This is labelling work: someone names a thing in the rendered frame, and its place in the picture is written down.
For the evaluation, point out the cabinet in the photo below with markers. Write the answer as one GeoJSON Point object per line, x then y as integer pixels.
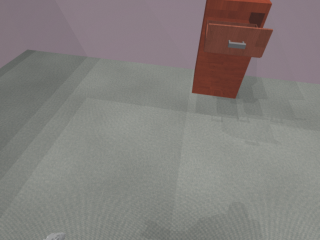
{"type": "Point", "coordinates": [219, 74]}

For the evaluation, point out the handle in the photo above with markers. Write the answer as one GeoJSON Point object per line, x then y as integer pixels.
{"type": "Point", "coordinates": [237, 45]}

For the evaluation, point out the drawer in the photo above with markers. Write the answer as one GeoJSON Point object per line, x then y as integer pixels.
{"type": "Point", "coordinates": [218, 34]}

